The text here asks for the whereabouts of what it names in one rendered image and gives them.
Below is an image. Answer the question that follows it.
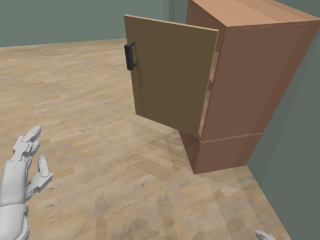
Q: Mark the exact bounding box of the left robot hand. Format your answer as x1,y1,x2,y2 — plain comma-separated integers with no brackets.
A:
0,125,53,207

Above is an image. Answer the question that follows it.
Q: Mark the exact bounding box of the handle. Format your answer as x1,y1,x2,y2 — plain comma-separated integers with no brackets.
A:
124,41,137,71

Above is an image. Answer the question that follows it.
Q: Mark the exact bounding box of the right robot hand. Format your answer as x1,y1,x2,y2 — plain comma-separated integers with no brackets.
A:
255,230,276,240

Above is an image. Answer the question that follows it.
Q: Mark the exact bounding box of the robot left forearm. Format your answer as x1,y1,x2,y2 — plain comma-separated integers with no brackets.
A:
0,203,30,240

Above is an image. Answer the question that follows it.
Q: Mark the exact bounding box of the cupboard door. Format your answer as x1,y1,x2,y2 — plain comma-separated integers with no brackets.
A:
124,14,219,137

